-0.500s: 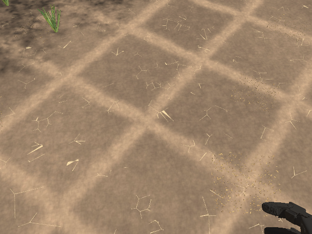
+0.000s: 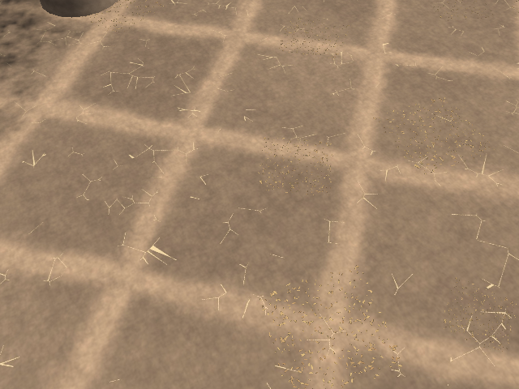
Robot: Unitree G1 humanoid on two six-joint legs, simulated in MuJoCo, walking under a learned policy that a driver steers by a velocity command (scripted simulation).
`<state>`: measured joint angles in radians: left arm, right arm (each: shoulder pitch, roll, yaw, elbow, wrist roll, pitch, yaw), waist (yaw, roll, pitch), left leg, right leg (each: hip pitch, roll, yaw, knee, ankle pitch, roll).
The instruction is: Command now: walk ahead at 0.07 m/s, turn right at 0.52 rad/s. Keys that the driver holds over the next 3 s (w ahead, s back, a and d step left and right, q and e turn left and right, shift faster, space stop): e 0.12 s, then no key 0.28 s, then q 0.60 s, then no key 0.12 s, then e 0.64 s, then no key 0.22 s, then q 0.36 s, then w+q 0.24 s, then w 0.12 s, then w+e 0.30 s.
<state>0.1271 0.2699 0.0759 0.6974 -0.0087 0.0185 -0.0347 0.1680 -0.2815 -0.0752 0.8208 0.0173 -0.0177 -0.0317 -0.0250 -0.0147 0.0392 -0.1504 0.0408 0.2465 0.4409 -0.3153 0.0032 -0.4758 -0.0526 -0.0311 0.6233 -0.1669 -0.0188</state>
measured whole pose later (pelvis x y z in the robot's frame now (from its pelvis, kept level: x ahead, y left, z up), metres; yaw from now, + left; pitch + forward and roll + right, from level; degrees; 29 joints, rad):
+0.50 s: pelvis +0.05 +0.02 +0.00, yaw -9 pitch +1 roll +0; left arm 0.14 0.24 0.04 0.71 0.03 0.01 0.01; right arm 0.21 -0.24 -0.04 0.85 -0.03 0.00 0.00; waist -0.01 -0.03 0.00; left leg -0.28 0.01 -0.02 0.56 -0.30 -0.01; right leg -0.34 0.04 0.07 0.53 -0.20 0.00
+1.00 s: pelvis +0.05 +0.03 +0.00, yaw +6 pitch +2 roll -1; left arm 0.16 0.28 0.09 0.72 0.00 0.01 0.05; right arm 0.14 -0.30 -0.08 0.68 0.02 0.06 0.01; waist 0.01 0.00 0.05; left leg -0.44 0.05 0.03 0.86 -0.42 -0.03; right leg -0.28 -0.10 -0.16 0.50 -0.23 0.03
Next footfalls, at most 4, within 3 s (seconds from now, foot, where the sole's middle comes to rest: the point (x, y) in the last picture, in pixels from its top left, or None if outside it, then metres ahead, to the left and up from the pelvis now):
0.02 right None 0.12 -0.11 -0.77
0.42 left None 0.11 0.13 -0.77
1.06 left None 0.08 0.16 -0.77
1.58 right None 0.06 -0.06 -0.77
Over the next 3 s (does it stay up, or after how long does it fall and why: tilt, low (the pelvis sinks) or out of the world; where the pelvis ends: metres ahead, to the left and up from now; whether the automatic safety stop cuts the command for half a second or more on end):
stays up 0.24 0.16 0.01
